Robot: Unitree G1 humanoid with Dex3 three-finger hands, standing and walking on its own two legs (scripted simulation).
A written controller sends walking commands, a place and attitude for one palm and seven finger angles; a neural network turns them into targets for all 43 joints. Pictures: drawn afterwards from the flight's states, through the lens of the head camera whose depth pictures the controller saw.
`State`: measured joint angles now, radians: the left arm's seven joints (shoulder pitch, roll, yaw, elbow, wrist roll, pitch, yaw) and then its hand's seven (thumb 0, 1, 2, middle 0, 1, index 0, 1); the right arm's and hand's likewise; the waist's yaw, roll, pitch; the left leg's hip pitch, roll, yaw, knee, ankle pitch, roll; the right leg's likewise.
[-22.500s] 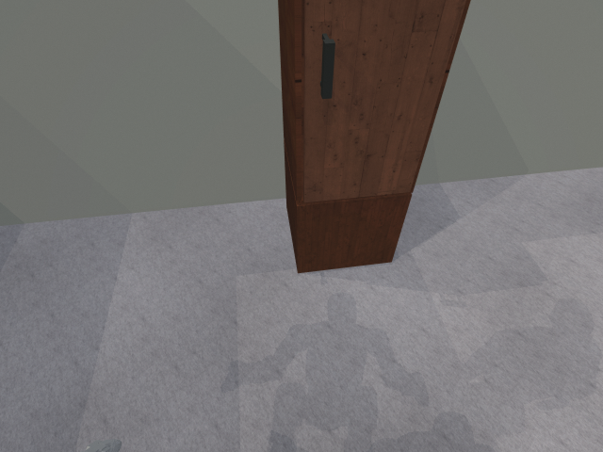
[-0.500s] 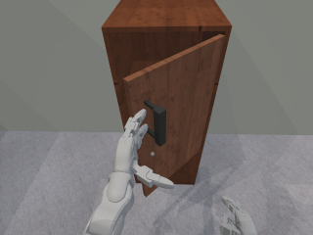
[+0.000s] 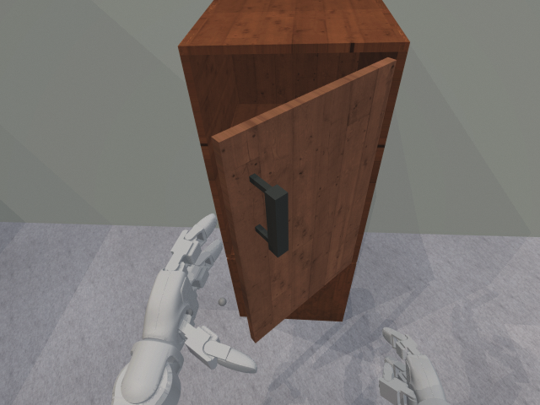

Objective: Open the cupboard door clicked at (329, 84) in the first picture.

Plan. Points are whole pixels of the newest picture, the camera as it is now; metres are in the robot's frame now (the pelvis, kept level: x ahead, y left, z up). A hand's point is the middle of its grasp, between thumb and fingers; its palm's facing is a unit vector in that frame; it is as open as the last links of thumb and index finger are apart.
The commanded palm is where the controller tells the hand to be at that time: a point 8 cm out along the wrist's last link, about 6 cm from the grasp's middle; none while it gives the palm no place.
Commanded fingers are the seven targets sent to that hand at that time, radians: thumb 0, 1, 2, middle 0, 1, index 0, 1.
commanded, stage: draw the hand back to the body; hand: left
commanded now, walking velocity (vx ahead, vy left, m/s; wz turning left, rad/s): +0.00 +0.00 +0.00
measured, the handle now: (268, 215) +0.36 +0.03 +0.12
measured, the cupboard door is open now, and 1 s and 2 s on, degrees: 44 44 44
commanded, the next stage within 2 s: step back with the hand held close in 1.66 s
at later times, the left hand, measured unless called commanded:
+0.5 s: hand (172, 309) +0.20 +0.13 +0.14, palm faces +0.00 -1.00 -0.05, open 16.3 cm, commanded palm +0.16 +0.19 +0.14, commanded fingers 0.00 -0.43 0.33 -0.15 -0.30 -0.15 -0.30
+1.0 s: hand (85, 296) +0.20 +0.23 +0.15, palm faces +0.28 -0.90 -0.34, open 12.5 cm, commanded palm +0.15 +0.28 +0.17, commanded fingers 0.00 0.44 0.70 -0.18 -0.30 -0.18 -0.30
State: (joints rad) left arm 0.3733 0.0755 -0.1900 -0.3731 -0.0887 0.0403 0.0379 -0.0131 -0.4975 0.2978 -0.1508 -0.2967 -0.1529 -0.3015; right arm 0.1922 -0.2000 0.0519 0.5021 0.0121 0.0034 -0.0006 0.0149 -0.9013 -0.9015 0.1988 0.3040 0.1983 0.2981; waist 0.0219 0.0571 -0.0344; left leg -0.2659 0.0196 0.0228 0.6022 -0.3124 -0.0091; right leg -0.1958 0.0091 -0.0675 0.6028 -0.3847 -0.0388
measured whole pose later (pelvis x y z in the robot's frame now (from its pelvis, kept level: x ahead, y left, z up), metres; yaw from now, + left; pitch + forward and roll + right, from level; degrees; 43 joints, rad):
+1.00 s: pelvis +0.00 +0.03 +0.02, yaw -1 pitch -4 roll +0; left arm 0.47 0.29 0.15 -0.41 -0.04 -0.10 0.11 0.00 0.11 0.56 -0.18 -0.30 -0.18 -0.30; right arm 0.19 -0.21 0.05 0.63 -0.02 -0.10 -0.07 0.02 -0.90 -0.90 0.20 0.30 0.20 0.30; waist 0.06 0.06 0.04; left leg -0.12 0.01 0.05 0.42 -0.22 0.02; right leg -0.04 0.00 -0.04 0.37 -0.26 -0.01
